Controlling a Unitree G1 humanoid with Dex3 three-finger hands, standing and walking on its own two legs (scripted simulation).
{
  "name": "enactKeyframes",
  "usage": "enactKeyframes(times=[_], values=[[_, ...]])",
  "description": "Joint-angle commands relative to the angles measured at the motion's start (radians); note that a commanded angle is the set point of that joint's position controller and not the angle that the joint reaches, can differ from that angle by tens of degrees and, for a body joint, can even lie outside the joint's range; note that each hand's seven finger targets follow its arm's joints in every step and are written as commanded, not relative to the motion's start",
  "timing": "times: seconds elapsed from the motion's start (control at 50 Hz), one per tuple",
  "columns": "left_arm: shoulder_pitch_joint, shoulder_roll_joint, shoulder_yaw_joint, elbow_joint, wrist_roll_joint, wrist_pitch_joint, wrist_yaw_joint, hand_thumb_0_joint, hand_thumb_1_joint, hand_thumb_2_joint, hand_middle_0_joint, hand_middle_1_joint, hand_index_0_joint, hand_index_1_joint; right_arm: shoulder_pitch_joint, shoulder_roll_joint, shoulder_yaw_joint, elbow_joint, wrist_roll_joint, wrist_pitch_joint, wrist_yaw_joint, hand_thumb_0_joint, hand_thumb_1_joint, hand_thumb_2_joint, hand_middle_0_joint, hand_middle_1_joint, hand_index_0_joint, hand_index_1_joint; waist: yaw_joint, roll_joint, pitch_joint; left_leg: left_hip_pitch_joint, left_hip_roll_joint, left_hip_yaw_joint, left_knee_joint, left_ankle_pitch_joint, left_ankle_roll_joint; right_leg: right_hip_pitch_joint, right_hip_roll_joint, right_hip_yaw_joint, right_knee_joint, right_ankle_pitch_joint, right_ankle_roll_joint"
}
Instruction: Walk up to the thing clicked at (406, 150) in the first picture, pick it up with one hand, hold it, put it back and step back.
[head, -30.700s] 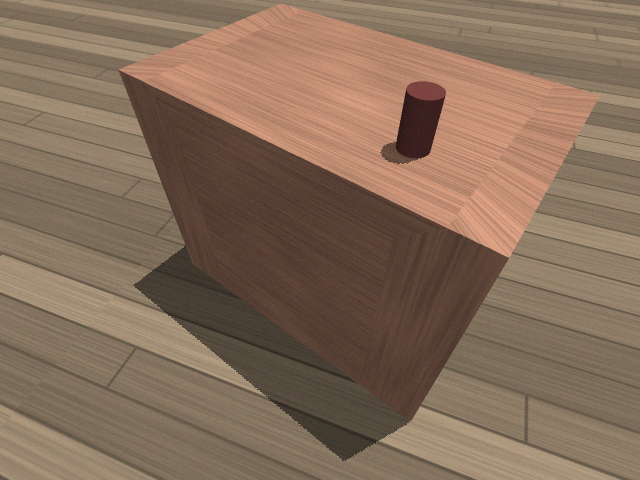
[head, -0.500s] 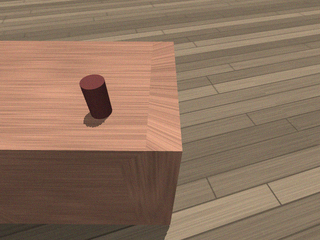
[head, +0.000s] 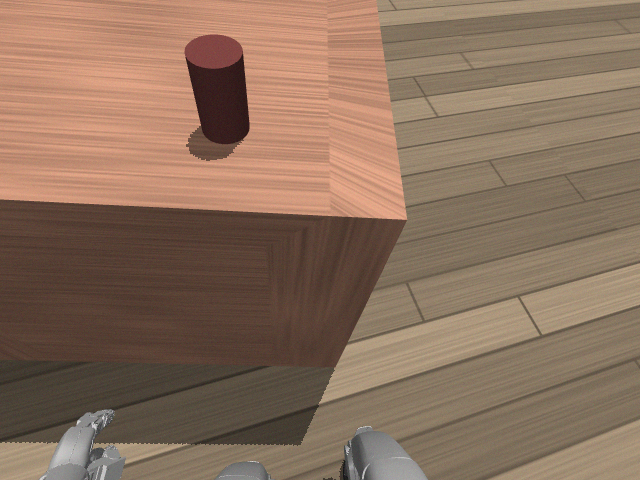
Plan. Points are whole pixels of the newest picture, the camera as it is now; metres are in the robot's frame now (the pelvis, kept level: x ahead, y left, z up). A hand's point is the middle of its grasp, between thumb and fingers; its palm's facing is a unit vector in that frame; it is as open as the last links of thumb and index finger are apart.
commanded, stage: step back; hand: left
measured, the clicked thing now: (220, 93) +0.57 +0.14 +0.10
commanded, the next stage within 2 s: none
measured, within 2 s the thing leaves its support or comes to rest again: neither
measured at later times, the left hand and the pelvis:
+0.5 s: hand out of the picture +0.03 +0.25 -0.13, palm faces -0.09 -0.91 -0.40, open 7.4 cm; pelvis -0.09 -0.01 +0.01, yaw -5 degrees
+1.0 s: hand out of the picture -0.12 +0.28 -0.15, palm faces -0.01 -0.94 -0.35, open 7.4 cm; pelvis -0.22 +0.01 +0.01, yaw -3 degrees
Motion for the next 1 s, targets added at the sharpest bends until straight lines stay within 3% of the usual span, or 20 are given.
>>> enactKeyframes(times=[0.0, 0.06, 0.24, 0.28, 0.34, 0.36, 0.38, 0.4, 0.42, 0.48, 0.6, 0.66, 0.72, 0.74, 0.76, 0.78, 0.8, 0.84, 0.88, 0.98], values=[[0.034, 0.171, 0.046, -0.07, 0.003, -0.011, 0.023, 0.0, 0.9, 0.9, -0.2, -0.3, -0.2, -0.3, -0.028, -0.311, -0.076, -0.104, -0.009, -0.026, -0.036, 0.0, -0.9, -0.9, 0.2, 0.3, 0.2, 0.3, -0.005, 0.246, -0.244, 0.132, 0.359, -0.341, -0.243, 0.79, 0.197, -0.078, 0.1, 0.107, 0.343, -0.115, -0.015], [0.108, 0.161, 0.049, -0.068, -0.005, -0.013, 0.01, 0.0, 0.9, 0.9, -0.2, -0.3, -0.2, -0.3, -0.047, -0.242, -0.057, -0.122, -0.001, -0.03, -0.05, 0.0, -0.9, -0.9, 0.2, 0.3, 0.2, 0.3, 0.034, 0.229, -0.238, 0.222, 0.254, -0.196, -0.182, 0.798, 0.133, -0.115, 0.106, 0.072, 0.343, 0.009, -0.008], [0.107, 0.144, 0.058, -0.114, 0.011, -0.035, -0.003, 0.0, 0.9, 0.9, -0.2, -0.3, -0.2, -0.3, 0.037, -0.252, -0.069, -0.155, 0.011, -0.023, -0.053, 0.0, -0.9, -0.9, 0.2, 0.3, 0.2, 0.3, -0.03, 0.2, -0.274, 0.288, 0.309, -0.213, -0.13, 0.707, 0.205, -0.006, 0.035, -0.026, -0.052, -0.001, 0.018], [0.153, 0.139, 0.061, -0.097, 0.014, -0.037, -0.008, 0.0, 0.9, 0.9, -0.2, -0.3, -0.2, -0.3, -0.004, -0.265, -0.068, -0.17, 0.011, -0.019, -0.047, 0.0, -0.9, -0.9, 0.2, 0.3, 0.2, 0.3, -0.01, 0.227, -0.274, 0.185, 0.305, -0.205, -0.131, 0.6, 0.19, 0.098, 0.022, -0.073, -0.154, 0.033, 0.002], [0.239, 0.147, 0.07, -0.063, 0.025, -0.051, -0.009, 0.0, 0.9, 0.9, -0.2, -0.3, -0.2, -0.3, -0.068, -0.24, -0.054, -0.185, 0.025, -0.011, -0.039, 0.0, -0.9, -0.9, 0.2, 0.3, 0.2, 0.3, 0.042, 0.153, -0.29, 0.02, 0.237, -0.148, -0.038, 0.411, 0.104, 0.297, -0.01, -0.047, -0.43, 0.352, -0.031], [0.227, 0.204, 0.083, -0.076, 0.034, -0.058, -0.007, 0.0, 0.9, 0.9, -0.2, -0.3, -0.2, -0.3, -0.075, -0.212, -0.045, -0.196, 0.036, -0.011, -0.036, 0.0, -0.9, -0.9, 0.2, 0.3, 0.2, 0.3, 0.037, 0.026, -0.289, -0.107, 0.148, -0.105, 0.045, 0.271, 0.049, 0.346, -0.122, 0.127, -0.43, 0.488, -0.073], [0.179, 0.269, 0.097, -0.1, 0.019, -0.056, -0.01, 0.0, 0.9, 0.9, -0.2, -0.3, -0.2, -0.3, -0.077, -0.172, -0.031, -0.198, 0.039, -0.01, -0.038, 0.0, -0.9, -0.9, 0.2, 0.3, 0.2, 0.3, 0.043, -0.143, -0.222, -0.207, -0.034, -0.025, 0.205, -0.039, -0.014, 0.285, -0.279, 0.32, -0.5, 0.569, -0.198], [0.131, 0.305, 0.098, -0.133, 0.028, -0.06, -0.009, 0.0, 0.9, 0.9, -0.2, -0.3, -0.2, -0.3, -0.079, -0.197, -0.046, -0.184, 0.033, -0.001, -0.049, 0.0, -0.9, -0.9, 0.2, 0.3, 0.2, 0.3, 0.063, -0.188, -0.192, -0.159, -0.052, -0.08, 0.454, -0.288, -0.026, 0.138, -0.411, 0.453, -0.522, 0.649, -0.339], [0.127, 0.263, 0.096, -0.145, 0.022, -0.061, -0.01, 0.0, 0.9, 0.9, -0.2, -0.3, -0.2, -0.3, -0.037, -0.225, -0.052, -0.164, 0.033, -0.001, -0.047, 0.0, -0.9, -0.9, 0.2, 0.3, 0.2, 0.3, 0.046, -0.12, -0.164, -0.154, -0.031, -0.127, 0.526, -0.279, -0.031, 0.113, -0.398, 0.429, -0.511, 0.675, -0.336], [0.062, 0.186, 0.081, -0.17, 0.013, -0.056, 0.0, 0.0, 0.9, 0.9, -0.2, -0.3, -0.2, -0.3, 0.02, -0.199, -0.033, -0.137, 0.041, -0.005, -0.046, 0.0, -0.9, -0.9, 0.2, 0.3, 0.2, 0.3, 0.001, -0.033, -0.19, -0.211, -0.077, -0.15, 0.544, -0.161, -0.027, 0.215, -0.214, 0.125, -0.429, 0.758, -0.205], [0.172, 0.167, 0.077, -0.189, 0.027, -0.042, 0.004, 0.0, 0.9, 0.9, -0.2, -0.3, -0.2, -0.3, 0.0, -0.188, -0.023, -0.174, 0.026, -0.024, -0.054, 0.0, -0.9, -0.9, 0.2, 0.3, 0.2, 0.3, 0.073, -0.074, -0.26, -0.25, -0.021, -0.066, 0.268, -0.162, -0.06, 0.431, -0.218, 0.108, -0.366, 0.769, -0.225], [0.158, 0.185, 0.079, -0.206, 0.022, -0.031, 0.002, 0.0, 0.9, 0.9, -0.2, -0.3, -0.2, -0.3, 0.057, -0.182, -0.03, -0.164, 0.019, -0.03, -0.05, 0.0, -0.9, -0.9, 0.2, 0.3, 0.2, 0.3, 0.049, -0.126, -0.308, -0.153, 0.024, -0.032, 0.021, -0.106, -0.041, 0.438, -0.228, 0.123, -0.32, 0.749, -0.208], [0.102, 0.19, 0.07, -0.225, 0.007, -0.016, -0.01, 0.0, 0.9, 0.9, -0.2, -0.3, -0.2, -0.3, 0.135, -0.194, -0.047, -0.125, 0.006, -0.035, -0.043, 0.0, -0.9, -0.9, 0.2, 0.3, 0.2, 0.3, -0.002, -0.056, -0.315, 0.058, 0.018, 0.021, -0.248, 0.191, -0.013, 0.269, -0.18, 0.07, -0.245, 0.546, -0.131], [0.106, 0.16, 0.059, -0.23, 0.005, -0.011, -0.014, 0.0, 0.9, 0.9, -0.2, -0.3, -0.2, -0.3, 0.122, -0.238, -0.063, -0.133, -0.01, -0.038, -0.043, 0.0, -0.9, -0.9, 0.2, 0.3, 0.2, 0.3, 0.0, 0.05, -0.304, 0.106, 0.124, -0.147, -0.273, 0.209, 0.027, 0.129, -0.123, 0.048, -0.184, 0.373, -0.085], [0.111, 0.121, 0.054, -0.238, 0.001, -0.013, -0.014, 0.0, 0.9, 0.9, -0.2, -0.3, -0.2, -0.3, 0.079, -0.335, -0.082, -0.148, -0.021, -0.037, -0.039, 0.0, -0.9, -0.9, 0.2, 0.3, 0.2, 0.3, 0.003, 0.271, -0.263, 0.133, 0.334, -0.434, -0.337, 0.311, 0.12, -0.075, 0.048, -0.026, -0.006, 0.045, -0.032], [0.054, 0.17, 0.081, -0.232, 0.013, -0.012, 0.0, 0.0, 0.9, 0.9, -0.2, -0.3, -0.2, -0.3, 0.032, -0.403, -0.093, -0.171, -0.016, -0.033, -0.032, 0.0, -0.9, -0.9, 0.2, 0.3, 0.2, 0.3, -0.041, 0.321, -0.22, -0.086, 0.478, -0.544, -0.375, 0.316, 0.262, -0.007, 0.097, 0.011, 0.224, -0.177, -0.009], [0.063, 0.197, 0.089, -0.217, 0.02, -0.01, 0.001, 0.0, 0.9, 0.9, -0.2, -0.3, -0.2, -0.3, -0.029, -0.387, -0.091, -0.181, -0.013, -0.042, -0.04, 0.0, -0.9, -0.9, 0.2, 0.3, 0.2, 0.3, -0.017, 0.297, -0.178, -0.15, 0.509, -0.582, -0.385, 0.305, 0.299, 0.017, 0.07, 0.084, 0.366, -0.153, -0.008], [0.137, 0.169, 0.09, -0.179, 0.005, -0.009, -0.008, 0.0, 0.9, 0.9, -0.2, -0.3, -0.2, -0.3, -0.092, -0.285, -0.057, -0.201, -0.022, -0.046, -0.041, 0.0, -0.9, -0.9, 0.2, 0.3, 0.2, 0.3, 0.042, 0.188, -0.178, -0.055, 0.344, -0.304, -0.301, 0.473, 0.209, -0.045, 0.108, 0.107, 0.42, -0.055, -0.01], [0.197, 0.169, 0.095, -0.149, 0.001, -0.009, -0.016, 0.0, 0.9, 0.9, -0.2, -0.3, -0.2, -0.3, -0.089, -0.246, -0.054, -0.197, -0.01, -0.048, -0.044, 0.0, -0.9, -0.9, 0.2, 0.3, 0.2, 0.3, 0.069, 0.196, -0.162, -0.01, 0.266, -0.198, -0.278, 0.466, 0.155, -0.071, 0.128, 0.087, 0.437, 0.017, -0.004], [0.19, 0.143, 0.081, -0.164, 0.013, -0.026, -0.015, 0.0, 0.9, 0.9, -0.2, -0.3, -0.2, -0.3, 0.01, -0.237, -0.062, -0.195, 0.002, -0.039, -0.046, 0.0, -0.9, -0.9, 0.2, 0.3, 0.2, 0.3, -0.002, 0.251, -0.246, 0.239, 0.282, -0.18, -0.192, 0.561, 0.218, -0.101, 0.082, 0.029, 0.214, -0.016, 0.056]])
